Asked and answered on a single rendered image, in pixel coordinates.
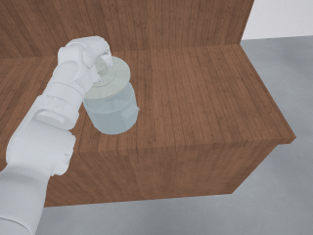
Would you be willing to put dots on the lid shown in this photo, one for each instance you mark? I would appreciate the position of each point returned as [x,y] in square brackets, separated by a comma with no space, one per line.
[116,79]

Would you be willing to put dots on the robot left upper arm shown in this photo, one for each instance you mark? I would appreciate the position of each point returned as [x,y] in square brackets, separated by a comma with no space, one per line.
[42,151]

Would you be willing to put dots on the knob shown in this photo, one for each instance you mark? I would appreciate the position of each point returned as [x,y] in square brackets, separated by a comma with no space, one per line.
[101,67]

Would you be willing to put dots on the robot left hand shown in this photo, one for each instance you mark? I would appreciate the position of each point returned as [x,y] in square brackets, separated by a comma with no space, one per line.
[101,48]

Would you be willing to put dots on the robot left forearm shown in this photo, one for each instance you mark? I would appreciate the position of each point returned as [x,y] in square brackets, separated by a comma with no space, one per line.
[60,101]

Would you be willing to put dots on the pot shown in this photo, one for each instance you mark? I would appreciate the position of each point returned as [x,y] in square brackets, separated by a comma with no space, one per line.
[116,114]

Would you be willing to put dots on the table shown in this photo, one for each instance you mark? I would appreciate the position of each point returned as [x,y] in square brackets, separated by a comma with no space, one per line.
[206,120]

